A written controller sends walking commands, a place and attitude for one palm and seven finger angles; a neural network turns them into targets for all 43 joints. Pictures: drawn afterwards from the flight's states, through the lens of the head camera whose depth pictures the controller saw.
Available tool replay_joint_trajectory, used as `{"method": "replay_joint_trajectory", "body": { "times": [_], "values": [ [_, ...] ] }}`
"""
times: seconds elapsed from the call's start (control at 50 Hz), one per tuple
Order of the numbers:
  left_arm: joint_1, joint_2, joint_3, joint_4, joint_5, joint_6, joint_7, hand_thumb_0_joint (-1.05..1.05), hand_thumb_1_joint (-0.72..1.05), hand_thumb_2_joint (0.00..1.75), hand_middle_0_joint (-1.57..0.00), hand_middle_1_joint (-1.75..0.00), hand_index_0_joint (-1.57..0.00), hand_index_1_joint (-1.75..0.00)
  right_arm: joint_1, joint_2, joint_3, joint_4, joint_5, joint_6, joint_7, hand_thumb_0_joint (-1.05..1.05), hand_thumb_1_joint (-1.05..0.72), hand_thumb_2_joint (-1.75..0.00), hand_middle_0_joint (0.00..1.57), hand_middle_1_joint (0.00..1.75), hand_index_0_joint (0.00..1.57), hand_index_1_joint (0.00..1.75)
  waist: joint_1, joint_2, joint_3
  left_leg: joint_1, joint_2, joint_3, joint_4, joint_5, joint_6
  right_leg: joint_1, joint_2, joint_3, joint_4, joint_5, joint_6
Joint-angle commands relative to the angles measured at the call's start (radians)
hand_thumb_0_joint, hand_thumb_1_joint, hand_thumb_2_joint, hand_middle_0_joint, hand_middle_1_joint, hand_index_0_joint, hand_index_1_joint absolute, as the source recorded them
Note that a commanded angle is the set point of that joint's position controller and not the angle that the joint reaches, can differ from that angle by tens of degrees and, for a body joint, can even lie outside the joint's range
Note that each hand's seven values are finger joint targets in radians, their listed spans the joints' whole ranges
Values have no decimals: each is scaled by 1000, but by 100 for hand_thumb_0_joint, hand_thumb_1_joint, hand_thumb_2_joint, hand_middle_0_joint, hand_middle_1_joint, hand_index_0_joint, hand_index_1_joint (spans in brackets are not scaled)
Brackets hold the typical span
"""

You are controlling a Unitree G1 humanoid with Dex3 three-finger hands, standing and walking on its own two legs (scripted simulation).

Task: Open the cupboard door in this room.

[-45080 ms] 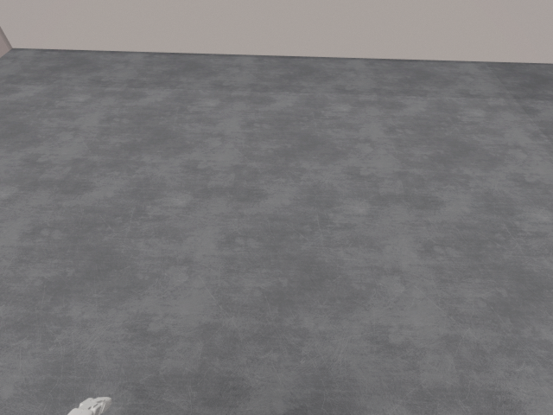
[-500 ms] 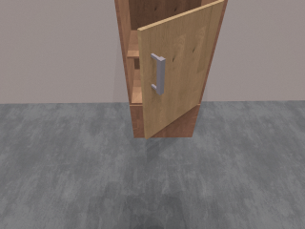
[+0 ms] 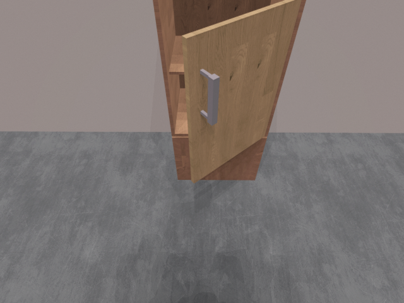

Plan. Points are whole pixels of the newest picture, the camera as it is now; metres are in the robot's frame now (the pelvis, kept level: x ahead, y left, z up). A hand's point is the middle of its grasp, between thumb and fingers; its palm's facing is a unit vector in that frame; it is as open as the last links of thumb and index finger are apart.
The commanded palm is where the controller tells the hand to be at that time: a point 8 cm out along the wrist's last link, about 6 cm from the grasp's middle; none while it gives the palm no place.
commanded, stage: look to check the result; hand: left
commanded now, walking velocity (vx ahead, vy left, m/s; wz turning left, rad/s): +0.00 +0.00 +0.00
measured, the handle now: (208, 98) +0.62 +0.02 +0.06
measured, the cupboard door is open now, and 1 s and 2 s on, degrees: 39 39 39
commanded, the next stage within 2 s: walk to a spot facing it in 0.14 s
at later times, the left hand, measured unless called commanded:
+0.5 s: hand out of the picture +0.02 +0.17 -0.18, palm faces -0.01 -0.98 -0.20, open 7.4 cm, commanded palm none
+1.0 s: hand out of the picture +0.10 +0.14 -0.16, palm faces -0.27 -0.92 -0.28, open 7.4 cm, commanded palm none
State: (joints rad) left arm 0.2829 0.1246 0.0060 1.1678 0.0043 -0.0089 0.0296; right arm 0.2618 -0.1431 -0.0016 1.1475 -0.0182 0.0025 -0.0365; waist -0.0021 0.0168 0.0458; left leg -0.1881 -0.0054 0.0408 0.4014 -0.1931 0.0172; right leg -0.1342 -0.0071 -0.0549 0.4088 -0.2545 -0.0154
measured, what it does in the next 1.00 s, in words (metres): lifts its left foot, turning right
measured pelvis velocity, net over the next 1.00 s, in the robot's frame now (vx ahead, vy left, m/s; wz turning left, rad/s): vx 0.00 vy -0.04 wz -0.36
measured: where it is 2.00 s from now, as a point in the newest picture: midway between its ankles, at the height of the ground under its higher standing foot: outside the picture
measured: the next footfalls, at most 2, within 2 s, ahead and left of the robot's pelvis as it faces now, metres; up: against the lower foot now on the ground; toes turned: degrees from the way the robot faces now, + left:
left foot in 1.22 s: +0.11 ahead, +0.09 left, +0.00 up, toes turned -28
right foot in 1.54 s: -0.02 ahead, -0.16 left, +0.00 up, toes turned -45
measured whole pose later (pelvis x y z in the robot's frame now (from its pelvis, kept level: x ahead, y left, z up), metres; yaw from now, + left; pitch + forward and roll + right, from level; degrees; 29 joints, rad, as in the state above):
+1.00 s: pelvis +0.00 -0.04 +0.00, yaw -21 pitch +1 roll +2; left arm 0.23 0.19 0.07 0.96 0.02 0.02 0.01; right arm 0.08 -0.22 -0.07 0.92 -0.01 0.06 -0.03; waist 0.03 0.01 0.11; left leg -0.47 0.03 0.00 1.03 -0.42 -0.06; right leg -0.26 0.08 0.11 0.50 -0.25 -0.07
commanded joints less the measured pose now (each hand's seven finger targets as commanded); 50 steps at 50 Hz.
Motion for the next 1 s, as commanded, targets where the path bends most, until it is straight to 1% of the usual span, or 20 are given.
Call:
{"method": "replay_joint_trajectory", "body": {
  "times": [0.0,0.24,0.28,0.36,0.44,0.52,0.54,0.56,0.58,0.6,0.64,0.68,0.7,0.72,0.74,0.76,0.8,0.84,0.88,0.98],
  "values": [
    [64,123,25,-23,5,-12,8,0,90,90,-20,-30,-20,-30,63,-102,-15,-19,1,-10,-4,0,-90,-90,20,30,20,30,-6,-14,24,22,104,-97,-67,110,19,-57,-97,86,-95,99,-26],
    [36,145,25,-31,3,-16,7,0,90,90,-20,-30,-20,-30,35,-117,-15,-16,-1,-11,-3,0,-90,-90,20,30,20,30,-5,-20,7,40,104,-94,-64,152,15,-24,-105,85,-102,158,-28],
    [45,129,28,-32,4,-5,8,0,90,90,-20,-30,-20,-30,42,-98,-15,-14,-2,-4,-8,0,-90,-90,20,30,20,30,-6,-15,17,48,112,-71,-41,147,9,-50,-106,102,-88,189,-27],
    [20,168,60,-73,11,16,2,0,90,90,-20,-30,-20,-30,38,-124,-43,-48,-2,15,-15,0,-90,-90,20,30,20,30,-10,-45,14,15,123,-19,31,76,-1,-82,-113,150,-37,241,-46],
    [-7,185,84,-125,16,33,-8,0,90,90,-20,-30,-20,-30,13,-141,-63,-101,-4,21,-18,0,-90,-90,20,30,20,30,-11,-37,19,0,141,-3,60,5,1,-153,-98,194,4,196,-57],
    [-32,173,90,-174,18,39,-19,0,90,90,-20,-30,-20,-30,17,-190,-82,-140,-7,14,-21,0,-90,-90,20,30,20,30,-14,83,-24,52,251,-92,-14,9,53,-235,-15,138,167,144,-27],
    [-36,157,91,-187,18,42,-23,0,90,90,-20,-30,-20,-30,22,-213,-87,-149,-10,12,-23,0,-90,-90,20,30,20,30,-13,148,-32,53,315,-148,-64,15,91,-258,15,104,274,43,-16],
    [-55,150,92,-204,20,47,-27,0,90,90,-20,-30,-20,-30,29,-223,-91,-155,-12,6,-23,0,-90,-90,20,30,20,30,-17,212,-33,58,382,-184,-111,74,137,-297,24,61,416,-173,-3],
    [-73,145,95,-220,22,52,-31,0,90,90,-20,-30,-20,-30,31,-228,-91,-164,-17,4,-22,0,-90,-90,20,30,20,30,-20,214,-30,45,419,-191,-129,103,171,-316,6,54,512,-279,3],
    [-78,137,95,-228,22,52,-34,0,90,90,-20,-30,-20,-30,11,-228,-89,-175,-17,2,-21,0,-90,-90,20,30,20,30,-7,160,-32,30,428,-170,-113,117,175,-303,-19,67,527,-286,1],
    [-43,125,93,-229,20,47,-40,0,90,90,-20,-30,-20,-30,-45,-233,-91,-199,-23,1,-18,0,-90,-90,20,30,20,30,22,120,-40,0,390,-69,-40,219,134,-226,-28,41,404,-238,2],
    [47,148,100,-209,20,40,-40,0,90,90,-20,-30,-20,-30,-81,-239,-93,-217,-14,10,-14,0,-90,-90,20,30,20,30,65,38,-52,-58,315,36,125,158,57,-79,-16,18,151,-19,2],
    [79,229,114,-208,30,26,-30,0,90,90,-20,-30,-20,-30,-82,-202,-92,-240,-1,18,-8,0,-90,-90,20,30,20,30,77,-205,-45,-178,183,124,335,-59,-20,-5,-136,238,-56,188,-38],
    [77,325,130,-214,31,23,-18,0,90,90,-20,-30,-20,-30,-122,-148,-84,-277,5,23,3,0,-90,-90,20,30,20,30,87,-383,1,-364,50,126,569,-431,-63,5,-344,531,-128,392,-152],
    [96,332,126,-219,19,25,-13,0,90,90,-20,-30,-20,-30,-142,-165,-85,-282,1,32,5,0,-90,-90,20,30,20,30,95,-228,-2,-377,60,-7,688,-426,-55,-19,-347,542,-106,340,-214],
    [41,301,128,-229,24,24,-4,0,90,90,-20,-30,-20,-30,-161,-159,-90,-279,3,34,2,0,-90,-90,20,30,20,30,62,-248,-8,-427,67,-47,750,-365,-57,-2,-290,545,-82,355,-213],
    [-4,257,120,-247,17,19,5,0,90,90,-20,-30,-20,-30,-148,-162,-87,-271,2,30,4,0,-90,-90,20,30,20,30,39,-174,-63,-424,82,-70,768,-262,-69,60,-237,455,-27,451,-189],
    [-3,254,116,-256,18,14,7,0,90,90,-20,-30,-20,-30,-150,-144,-81,-272,4,33,5,0,-90,-90,20,30,20,30,32,-103,-103,-391,72,-63,735,-230,-78,79,-213,417,-10,507,-183],
    [11,265,116,-255,19,14,4,0,90,90,-20,-30,-20,-30,-169,-136,-78,-282,6,37,4,0,-90,-90,20,30,20,30,37,-87,-95,-373,56,-61,688,-224,-81,66,-200,421,-16,505,-183],
    [22,273,121,-268,23,21,-3,0,90,90,-20,-30,-20,-30,-202,-142,-80,-314,11,32,1,0,-90,-90,20,30,20,30,46,-133,-71,-352,33,-62,583,-225,-78,57,-176,464,-28,478,-186]
  ]
}}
